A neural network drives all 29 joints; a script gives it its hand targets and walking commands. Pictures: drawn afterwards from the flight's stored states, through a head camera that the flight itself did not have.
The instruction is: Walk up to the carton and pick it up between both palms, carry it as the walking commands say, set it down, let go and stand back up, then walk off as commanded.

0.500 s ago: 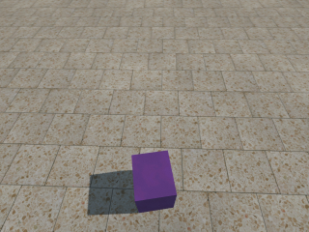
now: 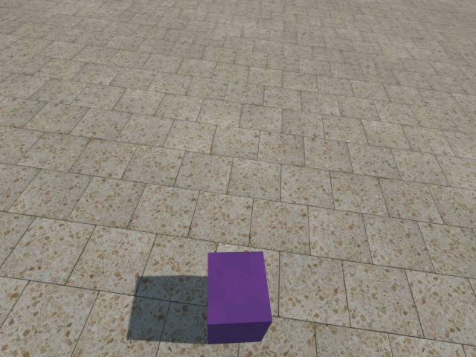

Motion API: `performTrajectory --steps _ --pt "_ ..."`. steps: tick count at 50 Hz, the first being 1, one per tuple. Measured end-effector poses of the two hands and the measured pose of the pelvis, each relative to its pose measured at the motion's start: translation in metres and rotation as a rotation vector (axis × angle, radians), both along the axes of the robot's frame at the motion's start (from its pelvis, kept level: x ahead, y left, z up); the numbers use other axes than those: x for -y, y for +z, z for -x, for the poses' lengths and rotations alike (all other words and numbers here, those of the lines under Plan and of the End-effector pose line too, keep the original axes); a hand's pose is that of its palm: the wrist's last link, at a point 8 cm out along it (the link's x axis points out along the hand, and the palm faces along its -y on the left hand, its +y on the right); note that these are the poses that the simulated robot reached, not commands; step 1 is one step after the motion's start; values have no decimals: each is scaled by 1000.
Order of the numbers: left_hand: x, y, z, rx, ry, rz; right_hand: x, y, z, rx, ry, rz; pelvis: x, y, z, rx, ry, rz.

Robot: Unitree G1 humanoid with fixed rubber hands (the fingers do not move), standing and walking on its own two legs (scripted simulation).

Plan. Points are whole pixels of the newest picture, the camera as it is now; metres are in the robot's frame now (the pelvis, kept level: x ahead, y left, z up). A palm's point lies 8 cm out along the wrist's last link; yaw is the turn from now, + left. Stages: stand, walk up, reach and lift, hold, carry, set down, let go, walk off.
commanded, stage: stand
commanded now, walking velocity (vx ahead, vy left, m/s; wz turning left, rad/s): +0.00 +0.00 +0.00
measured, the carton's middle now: (235, 298) +0.46 -0.02 -0.65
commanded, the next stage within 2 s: reach and lift in 0.78 s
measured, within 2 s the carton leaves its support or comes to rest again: neither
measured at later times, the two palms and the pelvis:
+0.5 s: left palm out of the picture -0.03 +0.18 -0.15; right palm out of the picture -0.03 -0.24 -0.16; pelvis +0.00 -0.03 +0.00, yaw +0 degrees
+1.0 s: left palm (135, 351) +0.18 +0.19 -0.14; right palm out of the picture +0.16 -0.26 -0.14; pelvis -0.02 -0.04 -0.04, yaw -1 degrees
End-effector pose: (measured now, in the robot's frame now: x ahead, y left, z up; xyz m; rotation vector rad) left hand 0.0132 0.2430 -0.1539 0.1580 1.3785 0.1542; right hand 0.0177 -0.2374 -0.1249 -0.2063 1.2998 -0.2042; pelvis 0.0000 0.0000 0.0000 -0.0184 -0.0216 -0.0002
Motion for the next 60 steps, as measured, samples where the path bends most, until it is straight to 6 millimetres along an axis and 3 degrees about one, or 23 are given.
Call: performTrajectory --steps 7,14,29,39,41,44,46,48,49,52,60 --pt "18 1 8 -32 -16 17 -14 -11 24 -48 -74 -49 1 0 0 2 -8 -1" --pt "40 5 9 -8 -14 -5 -11 -29 57 -142 -111 -116 16 -5 0 21 -15 -24" --pt "76 4 49 -91 45 27 6 -29 48 -144 -102 -117 37 -2 -5 34 -4 -15" --pt "84 3 63 -129 65 42 6 -28 47 -162 -94 -111 39 -3 -8 31 -3 -15" --pt "77 0 44 -79 74 30 11 -31 28 -95 -137 -112 39 -9 -6 -53 -7 -25" --pt "58 -8 -45 71 25 -8 25 -38 -44 15 -82 -92 38 -27 8 -126 -8 -30" --pt "50 -2 -108 140 5 -18 29 -33 -94 37 -15 -75 38 -34 16 -155 -14 -32" --pt "50 9 -150 150 -5 -8 28 -22 -131 35 26 -65 37 -37 19 -192 -20 -25" --pt "53 14 -161 134 -15 1 25 -17 -141 20 36 -65 36 -37 19 -210 -20 -22" --pt "64 19 -161 48 -38 16 11 -10 -142 -46 42 -90 35 -31 14 -255 -18 -10" --pt "81 5 -105 3 12 64 -8 -24 -90 -96 24 -148 34 -31 20 -275 -13 -9"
